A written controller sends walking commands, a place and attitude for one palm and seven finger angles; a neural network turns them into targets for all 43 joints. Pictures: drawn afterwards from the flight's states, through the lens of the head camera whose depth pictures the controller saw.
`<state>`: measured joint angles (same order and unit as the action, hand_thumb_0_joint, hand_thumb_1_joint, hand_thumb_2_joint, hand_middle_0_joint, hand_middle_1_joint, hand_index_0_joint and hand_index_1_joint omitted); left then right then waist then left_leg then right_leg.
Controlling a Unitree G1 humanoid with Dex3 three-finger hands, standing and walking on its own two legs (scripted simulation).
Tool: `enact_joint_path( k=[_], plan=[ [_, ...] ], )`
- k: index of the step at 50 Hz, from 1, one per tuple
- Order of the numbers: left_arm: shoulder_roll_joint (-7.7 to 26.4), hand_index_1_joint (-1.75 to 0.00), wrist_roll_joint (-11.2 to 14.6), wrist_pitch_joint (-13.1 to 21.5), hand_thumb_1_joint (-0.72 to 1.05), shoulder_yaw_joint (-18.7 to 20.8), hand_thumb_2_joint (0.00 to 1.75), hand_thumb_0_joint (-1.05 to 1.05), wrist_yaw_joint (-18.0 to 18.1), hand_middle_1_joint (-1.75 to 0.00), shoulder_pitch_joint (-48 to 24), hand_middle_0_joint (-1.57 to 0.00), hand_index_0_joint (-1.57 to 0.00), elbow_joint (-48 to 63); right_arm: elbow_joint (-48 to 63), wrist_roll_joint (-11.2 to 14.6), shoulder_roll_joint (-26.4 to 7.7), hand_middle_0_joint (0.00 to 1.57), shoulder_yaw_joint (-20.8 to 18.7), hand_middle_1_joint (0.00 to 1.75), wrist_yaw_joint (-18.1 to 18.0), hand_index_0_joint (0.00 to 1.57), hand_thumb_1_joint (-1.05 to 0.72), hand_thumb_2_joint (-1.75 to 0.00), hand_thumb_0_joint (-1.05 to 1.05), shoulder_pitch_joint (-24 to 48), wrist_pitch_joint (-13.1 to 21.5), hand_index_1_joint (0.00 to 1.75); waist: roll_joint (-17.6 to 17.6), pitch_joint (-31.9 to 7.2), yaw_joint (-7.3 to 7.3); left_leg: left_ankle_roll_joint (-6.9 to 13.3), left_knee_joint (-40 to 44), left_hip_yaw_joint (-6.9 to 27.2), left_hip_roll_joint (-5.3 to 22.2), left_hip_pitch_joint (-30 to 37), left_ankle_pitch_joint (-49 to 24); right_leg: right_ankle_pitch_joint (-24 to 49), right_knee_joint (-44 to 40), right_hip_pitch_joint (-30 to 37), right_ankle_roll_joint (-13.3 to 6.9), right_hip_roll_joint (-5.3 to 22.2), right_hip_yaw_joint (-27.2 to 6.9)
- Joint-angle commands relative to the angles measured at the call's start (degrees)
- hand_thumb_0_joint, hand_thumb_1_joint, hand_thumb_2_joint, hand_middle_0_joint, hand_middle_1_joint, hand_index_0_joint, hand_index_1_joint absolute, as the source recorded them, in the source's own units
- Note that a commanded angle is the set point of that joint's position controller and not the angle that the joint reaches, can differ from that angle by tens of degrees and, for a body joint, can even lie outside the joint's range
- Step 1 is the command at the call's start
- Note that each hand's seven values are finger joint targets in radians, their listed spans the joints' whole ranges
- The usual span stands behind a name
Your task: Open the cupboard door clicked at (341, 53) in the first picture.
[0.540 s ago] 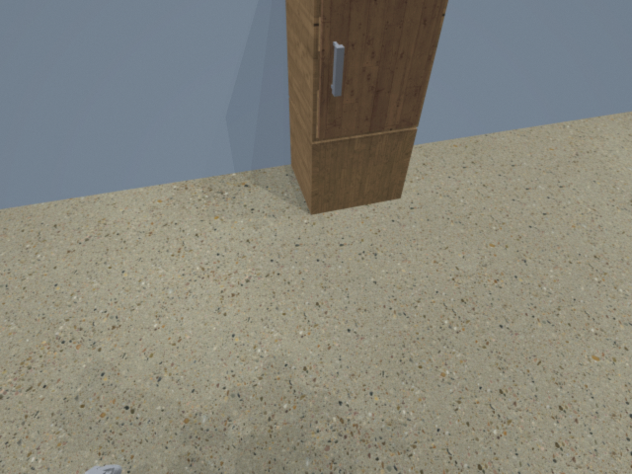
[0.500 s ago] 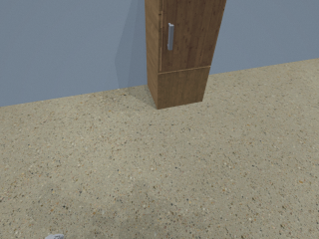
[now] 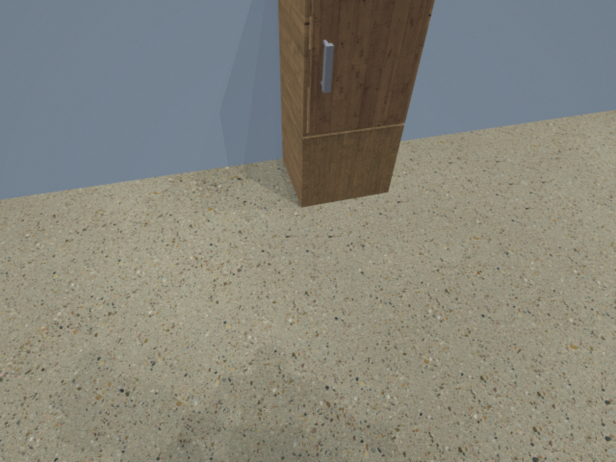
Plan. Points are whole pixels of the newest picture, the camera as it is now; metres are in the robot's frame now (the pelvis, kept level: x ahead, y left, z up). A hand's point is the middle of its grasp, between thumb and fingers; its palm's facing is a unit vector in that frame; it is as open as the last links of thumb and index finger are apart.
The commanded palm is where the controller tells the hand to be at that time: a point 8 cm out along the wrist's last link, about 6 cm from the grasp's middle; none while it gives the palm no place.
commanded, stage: stand and wait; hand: left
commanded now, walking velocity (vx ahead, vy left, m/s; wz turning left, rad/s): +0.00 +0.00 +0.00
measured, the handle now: (325, 66) +1.34 +0.02 -0.07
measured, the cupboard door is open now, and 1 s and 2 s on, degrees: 0 0 0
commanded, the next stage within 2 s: look at it before walking up in 0.28 s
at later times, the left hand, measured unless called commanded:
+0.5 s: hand out of the picture +0.07 +0.24 -0.16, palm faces -0.03 -0.95 -0.32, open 7.4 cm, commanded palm none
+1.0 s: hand out of the picture +0.08 +0.24 -0.15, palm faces -0.02 -0.94 -0.33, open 7.4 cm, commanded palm none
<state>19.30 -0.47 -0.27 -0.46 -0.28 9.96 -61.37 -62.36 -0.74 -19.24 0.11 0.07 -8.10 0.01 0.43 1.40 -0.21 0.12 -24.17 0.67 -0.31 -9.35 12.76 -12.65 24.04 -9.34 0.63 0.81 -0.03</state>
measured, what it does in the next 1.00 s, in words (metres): stands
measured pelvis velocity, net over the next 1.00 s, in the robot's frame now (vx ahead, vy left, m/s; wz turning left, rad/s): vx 0.01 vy -0.01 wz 0.00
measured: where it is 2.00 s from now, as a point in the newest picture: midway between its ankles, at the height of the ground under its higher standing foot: outside the picture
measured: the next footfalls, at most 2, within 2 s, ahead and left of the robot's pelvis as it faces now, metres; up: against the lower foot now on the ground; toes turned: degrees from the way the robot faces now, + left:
left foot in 1.72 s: +0.18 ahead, +0.09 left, +0.00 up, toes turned -15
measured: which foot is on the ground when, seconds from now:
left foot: down 0.00-1.00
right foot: down 0.00-1.00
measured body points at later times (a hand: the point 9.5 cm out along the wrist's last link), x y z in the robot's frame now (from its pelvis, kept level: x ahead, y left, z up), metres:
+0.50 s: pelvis +0.00 +0.00 +0.00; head +0.00 +0.00 +0.45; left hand +0.08 +0.29 -0.13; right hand +0.07 -0.30 -0.13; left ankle +0.00 +0.12 -0.74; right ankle +0.01 -0.13 -0.74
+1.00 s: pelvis +0.01 -0.01 +0.00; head +0.01 -0.01 +0.45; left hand +0.08 +0.29 -0.13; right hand +0.09 -0.30 -0.13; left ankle +0.00 +0.12 -0.74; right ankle +0.01 -0.13 -0.74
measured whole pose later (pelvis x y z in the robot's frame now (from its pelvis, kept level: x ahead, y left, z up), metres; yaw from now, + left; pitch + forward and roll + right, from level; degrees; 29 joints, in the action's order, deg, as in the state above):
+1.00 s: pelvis +0.01 -0.01 +0.00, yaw +0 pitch -2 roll +0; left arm 19.5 -0.5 0.1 -0.3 -0.3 8.3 -62.3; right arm -63.5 -0.5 -19.4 0.5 0.0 -6.4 0.4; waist 0.2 1.4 -0.4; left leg -0.6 -20.9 0.8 0.3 -7.3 11.8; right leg -12.1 21.6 -7.7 0.0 0.2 0.1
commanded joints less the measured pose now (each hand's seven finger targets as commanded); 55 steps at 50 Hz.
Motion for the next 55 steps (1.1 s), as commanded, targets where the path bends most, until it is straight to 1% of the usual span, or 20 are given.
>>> enact_joint_path(
  k=[1, 6, 10, 13, 14, 20, 23, 26, 28, 29, 33, 38, 41, 44, 50, 51, 52, 53, 54, 55],
  plan=[
    [11.6, -0.30, -0.1, 1.7, 0.90, 2.3, 0.90, 0.00, 1.0, -0.30, -3.5, -0.20, -0.20, 3.7, 3.6, 0.2, -11.3, 0.20, -2.3, 0.30, -0.7, 0.20, -0.90, -0.90, 0.00, 4.1, 1.9, 0.30, -0.4, -2.4, 0.06, 1.8, 4.9, 5.4, 6.2, -0.4, -5.4, 3.7, -5.0, 0.0, -2.4, 6.1, -6.0],
    [11.7, -0.30, -0.2, 1.6, 0.90, 2.2, 0.90, 0.00, 1.0, -0.30, -3.3, -0.20, -0.20, 3.1, 2.8, 0.3, -11.4, 0.20, -2.2, 0.30, -0.6, 0.20, -0.90, -0.90, 0.00, 3.5, 1.7, 0.30, -0.3, -1.5, 0.01, 1.8, 5.7, 5.8, 6.2, -1.3, -3.2, 0.7, -5.7, -0.4, -2.4, 5.9, -6.3],
    [11.7, -0.30, -0.2, 1.6, 0.90, 2.2, 0.90, 0.00, 0.9, -0.30, -3.6, -0.20, -0.20, 3.0, 2.5, 0.2, -11.5, 0.20, -2.2, 0.30, -0.5, 0.20, -0.90, -0.90, 0.00, 3.3, 1.8, 0.30, -0.1, -1.3, 0.07, 1.7, 6.0, 5.9, 6.3, -1.4, -3.0, 0.1, -5.8, -0.7, -2.3, 5.9, -6.3],
    [11.7, -0.30, -0.2, 1.6, 0.90, 2.2, 0.90, 0.00, 1.0, -0.30, -3.5, -0.20, -0.20, 3.0, 2.4, 0.3, -11.5, 0.20, -2.2, 0.30, -0.5, 0.20, -0.90, -0.90, 0.00, 3.0, 1.8, 0.30, -0.1, -2.0, 0.00, 1.7, 5.9, 6.1, 6.4, -1.1, -4.0, 1.3, -5.4, -0.2, -2.3, 5.7, -6.2],
    [11.6, -0.30, -0.2, 1.6, 0.90, 2.2, 0.90, 0.00, 1.0, -0.30, -3.6, -0.20, -0.20, 2.9, 2.3, 0.2, -11.5, 0.20, -2.2, 0.30, -0.5, 0.20, -0.90, -0.90, 0.00, 3.3, 1.9, 0.30, -0.6, -1.7, -0.05, 1.7, 6.2, 6.1, 6.4, -1.1, -4.0, 1.4, -5.4, -0.4, -2.3, 5.8, -6.0],
    [11.7, -0.30, -0.3, 1.7, 0.90, 2.2, 0.90, 0.00, 1.0, -0.30, -3.9, -0.20, -0.20, 3.1, 2.2, 0.3, -11.4, 0.20, -2.2, 0.30, -0.5, 0.20, -0.90, -0.90, 0.00, 3.6, 1.9, 0.30, 0.0, -1.7, 0.01, 1.7, 6.0, 5.9, 6.5, -0.6, -5.1, 2.8, -5.5, -0.4, -2.3, 5.9, -6.3],
    [11.7, -0.30, -0.3, 1.8, 0.90, 2.3, 0.90, 0.00, 1.0, -0.30, -3.7, -0.20, -0.20, 3.2, 2.4, 0.3, -11.4, 0.20, -2.2, 0.30, -0.6, 0.20, -0.90, -0.90, 0.00, 3.5, 2.0, 0.30, -0.4, -3.1, -0.02, 1.7, 5.6, 5.7, 6.7, 0.2, -7.1, 5.3, -5.0, 0.6, -2.3, 5.9, -6.0],
    [11.5, -0.30, -0.3, 1.7, 0.90, 2.2, 0.90, 0.00, 0.9, -0.30, -3.9, -0.20, -0.20, 3.0, 2.4, 0.3, -11.6, 0.20, -2.2, 0.30, -0.6, 0.20, -0.90, -0.90, 0.00, 4.1, 2.0, 0.30, -0.8, -2.5, -0.05, 1.6, 6.1, 5.7, 6.7, 0.3, -6.6, 4.6, -5.1, 0.1, -2.1, 5.8, -5.8],
    [11.6, -0.30, -0.3, 1.7, 0.90, 2.3, 0.90, 0.00, 1.0, -0.30, -3.8, -0.20, -0.20, 3.1, 2.5, 0.3, -11.4, 0.20, -2.2, 0.30, -0.6, 0.20, -0.90, -0.90, 0.00, 3.9, 2.0, 0.30, 0.0, -3.0, -0.06, 1.7, 5.9, 5.7, 6.7, 0.6, -7.9, 6.1, -5.0, 0.8, -2.2, 5.9, -5.8],
    [11.6, -0.30, -0.3, 1.7, 0.90, 2.2, 0.90, 0.00, 1.0, -0.30, -3.8, -0.20, -0.20, 3.0, 2.5, 0.3, -11.5, 0.20, -2.2, 0.30, -0.6, 0.20, -0.90, -0.90, 0.00, 4.2, 2.0, 0.30, -0.7, -3.0, -0.10, 1.6, 5.9, 5.5, 6.7, 0.9, -8.0, 6.4, -5.0, 0.6, -2.2, 6.0, -5.8],
    [11.6, -0.30, -0.3, 1.7, 0.90, 2.3, 0.90, 0.00, 1.0, -0.30, -3.9, -0.20, -0.20, 3.0, 2.5, 0.3, -11.6, 0.20, -2.1, 0.30, -0.7, 0.20, -0.90, -0.90, 0.00, 4.2, 2.0, 0.30, -0.9, -3.5, -0.05, 1.6, 5.8, 5.5, 6.8, 1.5, -9.8, 8.2, -4.8, 1.3, -2.2, 5.9, -5.7],
    [11.7, -0.30, -0.3, 1.8, 0.90, 2.3, 0.90, 0.00, 1.0, -0.30, -3.8, -0.20, -0.20, 2.9, 2.5, 0.4, -11.5, 0.20, -2.1, 0.30, -0.8, 0.20, -0.90, -0.90, 0.00, 4.5, 2.0, 0.30, -0.5, -3.3, -0.11, 1.5, 5.8, 5.3, 6.8, 2.0, -10.7, 9.5, -5.1, 1.5, -2.2, 6.0, -5.6],
    [11.7, -0.30, -0.2, 1.8, 0.90, 2.4, 0.90, 0.00, 1.0, -0.30, -3.9, -0.20, -0.20, 2.9, 2.5, 0.3, -11.7, 0.20, -2.0, 0.30, -0.8, 0.20, -0.90, -0.90, 0.00, 4.5, 2.1, 0.30, -0.4, -4.2, -0.07, 1.5, 5.7, 5.1, 7.0, 2.9, -12.3, 11.2, -4.8, 2.3, -2.2, 6.1, -5.5],
    [11.8, -0.30, -0.3, 1.8, 0.90, 2.4, 0.90, 0.00, 1.0, -0.30, -4.0, -0.20, -0.20, 2.8, 2.6, 0.4, -11.6, 0.20, -2.0, 0.30, -0.8, 0.20, -0.90, -0.90, 0.00, 4.7, 1.9, 0.30, -0.1, -2.5, -0.10, 1.4, 6.2, 5.2, 6.9, 2.0, -10.6, 9.7, -5.6, 1.7, -2.2, 6.0, -5.6],
    [11.9, -0.30, -0.2, 1.8, 0.90, 2.3, 0.90, 0.00, 0.9, -0.30, -3.9, -0.20, -0.20, 2.7, 2.5, 0.3, -11.7, 0.20, -1.9, 0.30, -0.8, 0.20, -0.90, -0.90, 0.00, 4.7, 1.9, 0.30, -0.3, -2.3, -0.09, 1.4, 6.6, 5.3, 6.7, 2.2, -9.1, 8.2, -6.2, 1.2, -2.2, 6.0, -6.0],
    [12.0, -0.30, -0.3, 1.7, 0.90, 2.5, 0.90, 0.00, 0.9, -0.30, -3.9, -0.20, -0.20, 2.9, 2.4, 0.3, -11.8, 0.20, -2.0, 0.30, -0.9, 0.20, -0.90, -0.90, 0.00, 4.5, 1.9, 0.30, 0.1, -3.0, 0.00, 1.4, 6.2, 4.8, 7.1, 3.1, -9.7, 9.4, -6.0, 1.2, -2.4, 6.0, -6.5],
    [11.9, -0.30, -0.3, 1.5, 0.90, 2.6, 0.90, 0.00, 0.9, -0.30, -4.3, -0.20, -0.20, 3.3, 2.5, 0.2, -11.7, 0.20, -2.2, 0.30, -1.0, 0.20, -0.90, -0.90, 0.00, 4.2, 1.9, 0.30, 0.0, -2.7, 0.13, 1.2, 5.4, 4.1, 7.2, 3.4, -10.2, 11.1, -5.3, 0.5, -2.5, 5.7, -6.8],
    [10.1, -0.30, -0.3, 1.0, 0.90, 2.5, 0.90, 0.00, 0.9, -0.30, -3.3, -0.20, -0.20, 3.5, 2.6, 0.2, -9.7, 0.20, -2.0, 0.30, -1.1, 0.20, -0.90, -0.90, 0.00, 2.8, 1.6, 0.30, 0.1, -3.4, 0.23, 0.9, 4.0, 3.0, 7.4, 3.6, -10.9, 12.9, -4.2, 0.1, -2.4, 5.7, -7.1],
    [7.6, -0.30, -0.3, 0.3, 0.90, 2.1, 0.90, 0.00, 1.1, -0.30, -2.0, -0.20, -0.20, 3.5, 2.6, 0.1, -6.9, 0.20, -1.6, 0.30, -1.2, 0.20, -0.90, -0.90, 0.00, 1.6, 1.1, 0.30, 0.2, -3.2, 0.31, 0.4, 2.7, 1.8, 7.4, 3.4, -10.7, 14.0, -2.8, -1.1, -2.1, 5.6, -7.4],
    [5.9, -0.30, -0.3, -0.4, 0.90, 2.0, 0.90, 0.00, 1.1, -0.30, -0.9, -0.20, -0.20, 3.7, 2.9, 0.1, -5.1, 0.20, -1.5, 0.30, -1.4, 0.20, -0.90, -0.90, 0.00, 0.3, 0.7, 0.30, 0.0, -2.9, 0.47, 0.1, 1.9, 1.0, 7.6, 2.9, -10.2, 14.4, -1.5, -2.3, -1.9, 5.2, -7.7]
  ],
)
